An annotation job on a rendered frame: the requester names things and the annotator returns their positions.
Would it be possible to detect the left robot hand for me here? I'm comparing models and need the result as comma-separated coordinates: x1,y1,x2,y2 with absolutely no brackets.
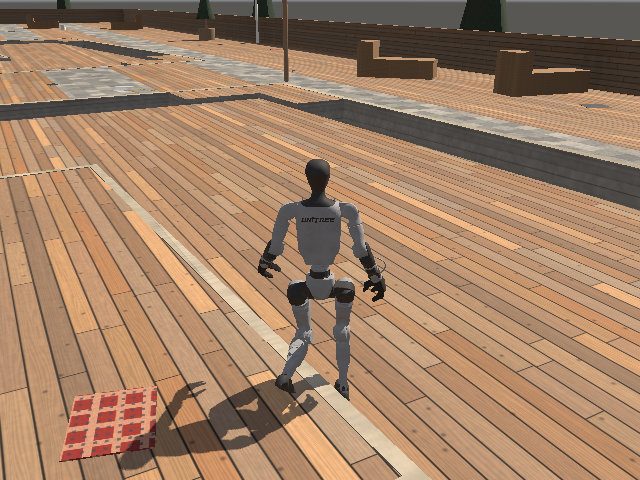
258,263,281,278

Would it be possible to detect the robot right forearm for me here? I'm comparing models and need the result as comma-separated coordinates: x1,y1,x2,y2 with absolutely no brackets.
359,242,382,283

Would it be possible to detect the right robot upper arm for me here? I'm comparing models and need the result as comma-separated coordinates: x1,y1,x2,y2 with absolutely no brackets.
339,202,368,258

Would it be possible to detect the humanoid robot torso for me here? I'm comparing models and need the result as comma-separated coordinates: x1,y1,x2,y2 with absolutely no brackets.
295,197,342,300

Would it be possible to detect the right robot thigh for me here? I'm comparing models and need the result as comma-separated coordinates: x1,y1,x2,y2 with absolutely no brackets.
333,277,355,343

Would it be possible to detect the robot left forearm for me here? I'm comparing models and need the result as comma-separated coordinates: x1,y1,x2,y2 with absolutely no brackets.
259,240,277,268

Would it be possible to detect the right robot hand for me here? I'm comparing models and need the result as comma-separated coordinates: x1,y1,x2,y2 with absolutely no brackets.
363,276,386,302

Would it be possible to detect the left robot upper arm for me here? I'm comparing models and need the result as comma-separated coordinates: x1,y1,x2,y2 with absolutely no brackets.
268,202,298,256

